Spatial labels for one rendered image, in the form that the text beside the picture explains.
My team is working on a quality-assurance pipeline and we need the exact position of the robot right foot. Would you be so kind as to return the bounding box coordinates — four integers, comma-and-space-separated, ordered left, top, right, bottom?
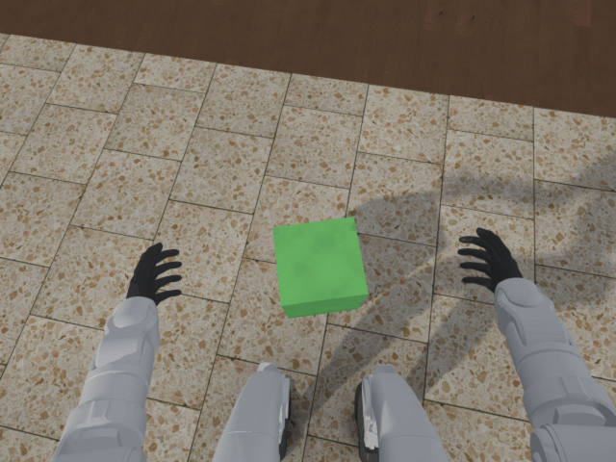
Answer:
354, 382, 379, 462

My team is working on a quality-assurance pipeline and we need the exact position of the robot left hand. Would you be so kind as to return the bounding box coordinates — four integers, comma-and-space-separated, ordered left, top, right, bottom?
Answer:
126, 243, 182, 307

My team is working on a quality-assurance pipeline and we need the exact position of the robot right shin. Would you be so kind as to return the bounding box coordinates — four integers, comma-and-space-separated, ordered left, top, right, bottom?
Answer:
364, 364, 395, 448

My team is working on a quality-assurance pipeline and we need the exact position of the right robot forearm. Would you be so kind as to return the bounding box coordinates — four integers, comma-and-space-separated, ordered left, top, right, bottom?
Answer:
494, 277, 616, 429

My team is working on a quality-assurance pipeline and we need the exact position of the robot right hand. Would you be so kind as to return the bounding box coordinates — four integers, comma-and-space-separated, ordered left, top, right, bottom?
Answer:
457, 227, 523, 294

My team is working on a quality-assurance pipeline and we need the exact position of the left robot forearm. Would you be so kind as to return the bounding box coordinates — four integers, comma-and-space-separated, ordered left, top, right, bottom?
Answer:
50, 296, 161, 462

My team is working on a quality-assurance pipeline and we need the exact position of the carton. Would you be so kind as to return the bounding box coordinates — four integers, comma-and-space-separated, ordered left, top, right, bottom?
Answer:
272, 217, 369, 319

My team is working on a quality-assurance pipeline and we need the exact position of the right robot upper arm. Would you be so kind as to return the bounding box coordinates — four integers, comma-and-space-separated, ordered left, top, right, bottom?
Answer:
530, 423, 616, 462

